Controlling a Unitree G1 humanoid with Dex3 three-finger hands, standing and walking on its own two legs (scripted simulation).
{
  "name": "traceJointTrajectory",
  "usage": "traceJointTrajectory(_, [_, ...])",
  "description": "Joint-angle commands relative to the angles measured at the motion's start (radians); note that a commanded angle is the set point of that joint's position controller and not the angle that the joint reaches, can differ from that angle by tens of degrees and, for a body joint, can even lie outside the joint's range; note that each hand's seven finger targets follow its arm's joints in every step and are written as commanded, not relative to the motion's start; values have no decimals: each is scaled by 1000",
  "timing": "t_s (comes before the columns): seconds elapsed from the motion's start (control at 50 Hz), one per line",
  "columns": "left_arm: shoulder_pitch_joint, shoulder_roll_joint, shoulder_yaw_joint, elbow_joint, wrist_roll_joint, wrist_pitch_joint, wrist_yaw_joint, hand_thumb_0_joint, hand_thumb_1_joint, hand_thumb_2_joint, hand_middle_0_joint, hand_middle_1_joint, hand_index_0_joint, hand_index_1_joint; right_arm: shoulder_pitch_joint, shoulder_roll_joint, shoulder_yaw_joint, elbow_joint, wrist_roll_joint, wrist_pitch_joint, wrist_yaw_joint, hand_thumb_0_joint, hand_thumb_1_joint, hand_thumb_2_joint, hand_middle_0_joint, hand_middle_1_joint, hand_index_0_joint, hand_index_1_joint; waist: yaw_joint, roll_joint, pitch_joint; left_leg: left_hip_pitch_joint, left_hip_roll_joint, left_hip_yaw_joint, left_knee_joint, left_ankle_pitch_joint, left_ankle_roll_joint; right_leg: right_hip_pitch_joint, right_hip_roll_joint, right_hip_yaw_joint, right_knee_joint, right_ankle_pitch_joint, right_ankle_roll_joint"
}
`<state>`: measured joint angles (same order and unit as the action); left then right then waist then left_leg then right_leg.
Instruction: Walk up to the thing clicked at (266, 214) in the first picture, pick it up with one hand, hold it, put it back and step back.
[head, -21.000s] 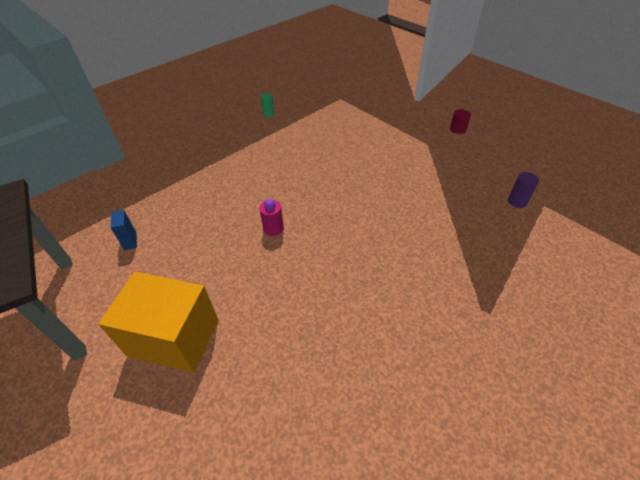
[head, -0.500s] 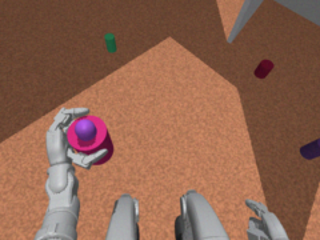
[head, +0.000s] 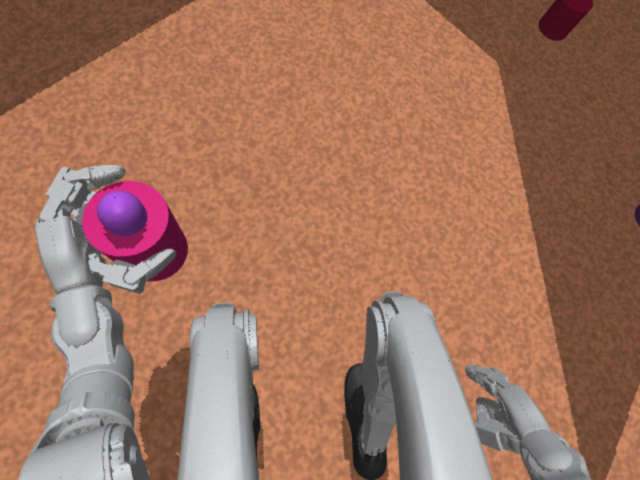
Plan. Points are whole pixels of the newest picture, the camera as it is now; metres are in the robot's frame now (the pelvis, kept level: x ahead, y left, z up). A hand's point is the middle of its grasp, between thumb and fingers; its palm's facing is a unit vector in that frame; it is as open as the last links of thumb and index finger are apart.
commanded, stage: crouch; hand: left
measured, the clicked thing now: (137, 230) +0.41 +0.22 -0.07
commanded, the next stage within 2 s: lower in 0.82 s
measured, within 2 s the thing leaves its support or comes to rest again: neither
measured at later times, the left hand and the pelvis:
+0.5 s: hand (147, 247) +0.41 +0.24 -0.16, palm faces +0.24 -0.97 -0.01, open 11.9 cm; pelvis -0.02 +0.01 -0.09, yaw -3 degrees
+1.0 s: hand (153, 253) +0.41 +0.25 -0.21, palm faces +0.21 -0.98 -0.01, open 11.9 cm; pelvis -0.02 +0.01 -0.12, yaw -5 degrees
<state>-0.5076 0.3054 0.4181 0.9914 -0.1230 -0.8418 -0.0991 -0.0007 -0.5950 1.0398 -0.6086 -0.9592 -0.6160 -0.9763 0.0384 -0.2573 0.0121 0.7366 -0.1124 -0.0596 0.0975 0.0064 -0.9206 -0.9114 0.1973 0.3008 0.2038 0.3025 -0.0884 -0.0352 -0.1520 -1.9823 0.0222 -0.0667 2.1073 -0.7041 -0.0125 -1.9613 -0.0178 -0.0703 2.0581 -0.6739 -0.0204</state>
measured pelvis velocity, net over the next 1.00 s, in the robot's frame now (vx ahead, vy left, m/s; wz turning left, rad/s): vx -0.02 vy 0.01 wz -0.09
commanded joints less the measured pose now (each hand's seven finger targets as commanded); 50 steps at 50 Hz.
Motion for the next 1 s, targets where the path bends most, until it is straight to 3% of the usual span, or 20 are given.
traceJointTrajectory(0.0, [-337, 245, 44, -214, -9, -115, -10, 0, 29, 1282, -1156, -1337, -1155, -1358, 125, -196, -57, -36, 1, -8, -16, 0, -919, -916, 199, 300, 199, 300, 5, 202, -667, 377, -27, 36, -209, 165, 16, 326, 35, 24, -179, 160, -21])
traceJointTrajectory(0.08, [-422, 272, 46, -157, -3, -104, -28, 0, -60, 1230, -1154, -1314, -1154, -1337, 128, -205, -49, -31, -4, -5, -17, 0, -923, -916, 199, 300, 199, 300, -28, 177, -628, 275, -30, 42, -143, 81, 24, 269, 35, 15, -144, 100, -15])
traceJointTrajectory(0.12, [-418, 285, 61, -140, -6, -99, -31, 0, -45, 1221, -1160, -1310, -1162, -1329, 120, -217, -43, -36, -4, -3, -15, 0, -919, -914, 199, 300, 199, 300, -21, 185, -594, 266, -31, 30, -145, 50, 23, 212, 37, -15, -110, 78, -18])
traceJointTrajectory(0.14, [-395, 259, 51, -85, -10, -93, -39, 0, -17, 1230, -1163, -1313, -1165, -1331, 123, -221, -36, -29, -5, -1, -14, 0, -917, -913, 199, 300, 199, 300, -33, 179, -563, 256, -30, 24, -134, 46, 23, 195, 37, -27, -94, 79, -17])
traceJointTrajectory(0.2, [-425, 304, 77, -91, -9, -97, -40, 0, -34, 1229, -1179, -1322, -1182, -1340, 112, -236, -26, -31, -9, 3, -15, 0, -914, -912, 199, 300, 199, 300, -30, 180, -540, 226, -31, 18, -109, 9, 24, 155, 36, -37, -64, 52, -16])
traceJointTrajectory(0.24, [-406, 325, 91, -91, -5, -97, -40, 0, -32, 1225, -1177, -1319, -1180, -1338, 114, -238, -20, -34, -14, 6, -12, 0, -913, -912, 199, 300, 199, 300, -18, 192, -556, 214, -32, 21, -91, 10, 23, 162, 38, -41, -45, 52, -16])
traceJointTrajectory(0.3, [-404, 323, 94, -93, 0, -105, -39, 0, -9, 1233, -1173, -1322, -1177, -1338, 120, -245, -3, -27, -20, 11, -10, 0, -918, -913, 199, 300, 200, 300, -30, 206, -540, 200, -30, 14, -66, 46, 20, 150, 37, -49, -12, 87, -17])
traceJointTrajectory(0.34, [-402, 366, 123, -130, 1, -111, -30, 0, -42, 1223, -1164, -1309, -1166, -1328, 120, -251, 1, -28, -25, 15, -10, 0, -923, -915, 199, 300, 199, 300, -19, 230, -566, 207, -27, 13, -51, 74, 17, 152, 41, -51, 8, 110, -19])
traceJointTrajectory(0.4, [-419, 352, 113, -135, -5, -118, -33, 0, -24, 1225, -1155, -1300, -1154, -1320, 123, -258, 11, -23, -30, 15, -8, 0, -925, -916, 199, 300, 199, 300, -45, 235, -548, 191, -24, 2, -29, 59, 17, 139, 42, -61, 24, 109, -19])
traceJointTrajectory(0.42, [-422, 385, 123, -151, 0, -123, -30, 0, -9, 1216, -1136, -1281, -1136, -1301, 119, -261, 14, -20, -33, 17, -9, 0, -924, -916, 199, 300, 199, 300, -37, 258, -549, 188, -24, 4, -23, 66, 16, 136, 43, -59, 32, 115, -19])
traceJointTrajectory(0.5, [-408, 343, 85, -110, 2, -122, -41, 0, 3, 1210, -1139, -1279, -1139, -1297, 115, -270, 26, -8, -44, 20, -7, 0, -929, -916, 199, 300, 200, 300, -64, 265, -502, 183, -21, -11, 0, 78, 13, 92, 43, -73, 57, 127, -21])
traceJointTrajectory(0.56, [-384, 386, 119, -108, -1, -126, -45, 0, 17, 1222, -1156, -1289, -1154, -1308, 119, -288, 33, -15, -51, 24, -4, 0, -922, -915, 199, 300, 200, 300, -60, 260, -518, 190, -20, -19, 23, 95, 12, 107, 45, -84, 69, 144, -17])
traceJointTrajectory(0.6, [-378, 351, 88, -93, -9, -127, -57, 0, -3, 1209, -1154, -1291, -1156, -1308, 106, -292, 41, -11, -56, 25, -1, 0, -930, -916, 199, 300, 200, 300, -70, 273, -483, 183, -18, -24, 32, 100, 10, 84, 43, -89, 87, 148, -19])
traceJointTrajectory(0.64, [-357, 380, 127, -75, -16, -128, -55, 0, -29, 1225, -1168, -1307, -1169, -1326, 110, -299, 47, -9, -61, 26, 2, 0, -933, -918, 199, 300, 200, 300, -63, 250, -495, 173, -21, -22, 58, 130, 13, 111, 46, -89, 86, 176, -13])
traceJointTrajectory(0.72, [-357, 380, 114, -98, -19, -134, -55, 0, -35, 1237, -1170, -1317, -1171, -1336, 100, -301, 57, -16, -71, 30, 5, 0, -931, -917, 199, 300, 200, 300, -74, 259, -497, 161, -19, -25, 77, 141, 13, 128, 48, -93, 100, 190, -11])
traceJointTrajectory(0.74, [-357, 402, 129, -101, -19, -135, -51, 0, -21, 1239, -1173, -1315, -1172, -1335, 91, -300, 58, -17, -71, 30, 5, 0, -929, -917, 199, 300, 200, 300, -59, 253, -494, 138, -19, -20, 81, 121, 15, 132, 51, -91, 97, 171, -10])
traceJointTrajectory(0.86, [-342, 414, 122, -142, -14, -144, -47, 0, -15, 1209, -1171, -1295, -1170, -1314, 76, -312, 68, -29, -80, 36, 8, 0, -934, -917, 199, 300, 200, 300, -68, 295, -492, 163, -15, -37, 88, 148, 7, 117, 52, -105, 122, 195, -16])
traceJointTrajectory(0.9, [-334, 391, 104, -135, -13, -143, -51, 0, 8, 1213, -1152, -1288, -1153, -1305, 64, -323, 70, -42, -83, 34, 10, 0, -931, -917, 199, 300, 200, 300, -85, 297, -478, 172, -14, -44, 88, 146, 6, 101, 50, -112, 128, 198, -15])
traceJointTrajectory(0.92, [-340, 404, 113, -145, -15, -143, -51, 0, -52, 1174, -1183, -1323, -1190, -1333, 65, -324, 70, -43, -84, 35, 9, 0, -941, -917, 199, 300, 199, 300, -81, 292, -486, 170, -14, -42, 95, 147, 7, 107, 52, -111, 126, 201, -15])
traceJointTrajectory(0.98, [-305, 367, 95, -36, -22, -141, -47, 0, -112, 1178, -1173, -1324, -1181, -1336, 48, -330, 89, -42, -88, 37, 13, 0, -936, -915, 199, 300, 199, 300, -103, 261, -408, 138, -13, -53, 114, 135, 7, 71, 54, -125, 136, 191, -14])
